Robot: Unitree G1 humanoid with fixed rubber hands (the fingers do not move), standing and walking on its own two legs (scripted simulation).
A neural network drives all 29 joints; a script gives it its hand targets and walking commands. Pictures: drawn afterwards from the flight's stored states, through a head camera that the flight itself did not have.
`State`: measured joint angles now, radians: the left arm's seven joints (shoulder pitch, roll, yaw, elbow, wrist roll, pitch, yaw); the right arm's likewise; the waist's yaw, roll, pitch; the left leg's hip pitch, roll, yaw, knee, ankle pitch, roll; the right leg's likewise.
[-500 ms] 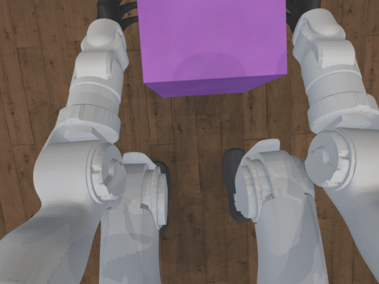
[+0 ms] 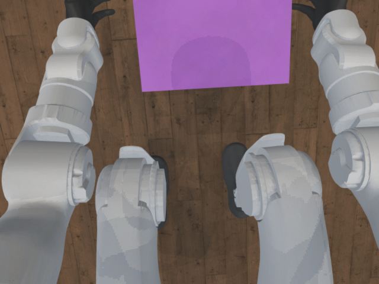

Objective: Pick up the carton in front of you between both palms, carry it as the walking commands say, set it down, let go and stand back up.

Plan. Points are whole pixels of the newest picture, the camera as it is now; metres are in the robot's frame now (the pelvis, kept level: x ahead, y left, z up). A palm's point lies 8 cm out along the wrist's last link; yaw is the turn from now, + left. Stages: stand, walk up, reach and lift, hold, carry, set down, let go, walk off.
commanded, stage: set down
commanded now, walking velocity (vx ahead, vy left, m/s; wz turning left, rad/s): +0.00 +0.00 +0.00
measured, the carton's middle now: (205, 32) +0.51 -0.05 -0.23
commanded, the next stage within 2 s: let go in 1.06 s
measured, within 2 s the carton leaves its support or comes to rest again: neither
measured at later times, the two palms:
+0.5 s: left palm out of the picture +0.55 +0.14 -0.01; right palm out of the picture +0.51 -0.24 -0.01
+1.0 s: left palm out of the picture +0.54 +0.15 +0.14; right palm out of the picture +0.51 -0.25 +0.14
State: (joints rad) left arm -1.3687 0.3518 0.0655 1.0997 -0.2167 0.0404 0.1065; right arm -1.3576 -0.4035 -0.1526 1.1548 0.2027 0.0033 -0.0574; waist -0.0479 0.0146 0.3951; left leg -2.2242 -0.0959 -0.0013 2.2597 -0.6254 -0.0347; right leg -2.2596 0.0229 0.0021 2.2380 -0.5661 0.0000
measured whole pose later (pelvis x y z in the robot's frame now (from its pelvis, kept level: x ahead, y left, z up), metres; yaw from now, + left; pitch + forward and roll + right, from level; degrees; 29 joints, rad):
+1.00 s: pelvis +0.03 +0.00 +0.24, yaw -1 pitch +46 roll +1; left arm -1.03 0.22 0.26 0.81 -0.02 0.15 0.05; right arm -1.02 -0.28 -0.30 0.83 0.03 0.13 0.01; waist -0.03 0.01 -0.10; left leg -1.73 -0.06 -0.03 1.36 -0.44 -0.02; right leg -1.77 0.04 0.03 1.34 -0.39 0.00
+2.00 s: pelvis +0.13 +0.01 +0.42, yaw -3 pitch +2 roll +0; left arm 0.23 0.21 0.04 0.45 0.00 0.04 -0.06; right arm 0.24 -0.22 -0.05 0.44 0.00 0.04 0.07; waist 0.00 0.01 0.04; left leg -0.19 -0.03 -0.05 0.43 -0.27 0.02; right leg -0.21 0.03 0.06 0.42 -0.23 0.00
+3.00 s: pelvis +0.14 +0.00 +0.42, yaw -2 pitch -1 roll +0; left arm 0.16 0.34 0.03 0.82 0.03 0.00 0.02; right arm 0.18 -0.35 -0.02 0.79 -0.03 0.00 -0.03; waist 0.00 0.01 0.01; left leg -0.13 -0.03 -0.06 0.46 -0.31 0.01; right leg -0.16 0.03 0.04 0.46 -0.28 -0.01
